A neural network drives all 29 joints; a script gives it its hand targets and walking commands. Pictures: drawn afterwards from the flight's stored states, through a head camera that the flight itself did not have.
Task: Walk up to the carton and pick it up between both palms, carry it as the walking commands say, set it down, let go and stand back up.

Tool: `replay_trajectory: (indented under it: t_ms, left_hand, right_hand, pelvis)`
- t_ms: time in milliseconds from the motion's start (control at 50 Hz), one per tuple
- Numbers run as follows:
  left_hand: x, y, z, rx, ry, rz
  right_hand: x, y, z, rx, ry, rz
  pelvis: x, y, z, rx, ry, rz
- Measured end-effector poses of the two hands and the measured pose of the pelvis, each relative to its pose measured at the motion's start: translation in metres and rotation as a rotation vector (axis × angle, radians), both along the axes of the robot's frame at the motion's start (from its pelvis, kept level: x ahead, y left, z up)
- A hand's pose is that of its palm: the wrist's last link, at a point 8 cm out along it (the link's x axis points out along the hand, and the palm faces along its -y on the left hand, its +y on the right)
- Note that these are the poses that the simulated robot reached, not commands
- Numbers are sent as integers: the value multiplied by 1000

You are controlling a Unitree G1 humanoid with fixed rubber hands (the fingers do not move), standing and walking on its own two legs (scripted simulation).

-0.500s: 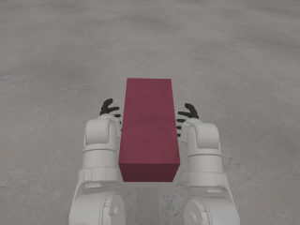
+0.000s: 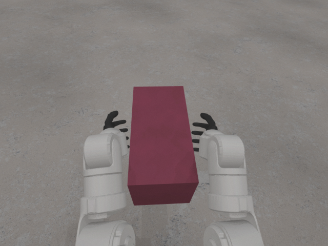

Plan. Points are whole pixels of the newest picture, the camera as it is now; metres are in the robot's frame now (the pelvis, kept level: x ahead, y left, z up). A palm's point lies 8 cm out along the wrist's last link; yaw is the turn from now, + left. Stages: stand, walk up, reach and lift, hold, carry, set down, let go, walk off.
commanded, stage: carry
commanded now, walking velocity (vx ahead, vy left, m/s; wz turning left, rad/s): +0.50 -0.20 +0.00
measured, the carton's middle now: (160, 142) +0.38 +0.01 +0.03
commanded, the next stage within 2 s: none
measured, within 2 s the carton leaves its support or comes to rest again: neither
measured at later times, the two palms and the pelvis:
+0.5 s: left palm (171, 70) +0.65 -0.04 +0.08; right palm (235, 77) +0.63 -0.26 +0.08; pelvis +0.31 -0.13 -0.01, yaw -4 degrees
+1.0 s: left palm (196, 27) +1.05 -0.19 +0.08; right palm (241, 30) +1.05 -0.41 +0.07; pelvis +0.71 -0.31 -0.01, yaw -2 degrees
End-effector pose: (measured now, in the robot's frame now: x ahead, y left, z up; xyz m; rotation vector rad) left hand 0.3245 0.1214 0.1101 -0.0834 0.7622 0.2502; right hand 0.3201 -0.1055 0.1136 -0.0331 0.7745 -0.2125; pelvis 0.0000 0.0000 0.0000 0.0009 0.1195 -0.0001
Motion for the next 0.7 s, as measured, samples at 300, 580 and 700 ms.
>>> replay_trajectory:
  t_ms: [300, 580, 700]
  left_hand:
    - [174, -81, -11, -21, -22, 7]
    - [396, -210, -31, 10, -16, -149]
    - [494, -272, -35, 3, -32, -168]
  right_hand:
    - [178, -82, -15, -14, 2, 20]
    - [365, -209, -40, 54, 12, -143]
    - [461, -271, -46, 41, -12, -148]
  pelvis:
    - [173, -87, -5, 13, -2, 18]
    - [373, -163, -10, -31, -7, -93]
    - [471, -222, -15, -11, -9, -53]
